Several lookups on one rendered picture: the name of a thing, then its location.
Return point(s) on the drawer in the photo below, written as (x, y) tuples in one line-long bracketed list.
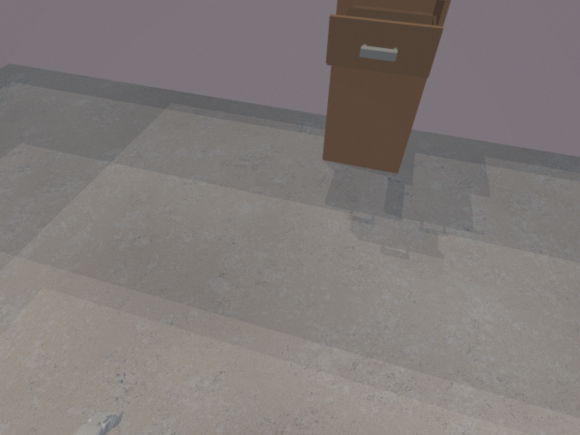
[(416, 37)]

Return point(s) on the handle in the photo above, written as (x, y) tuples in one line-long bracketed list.
[(378, 53)]

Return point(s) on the cabinet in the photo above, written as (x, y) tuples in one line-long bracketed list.
[(370, 114)]

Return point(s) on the left robot hand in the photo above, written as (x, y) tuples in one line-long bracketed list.
[(100, 424)]

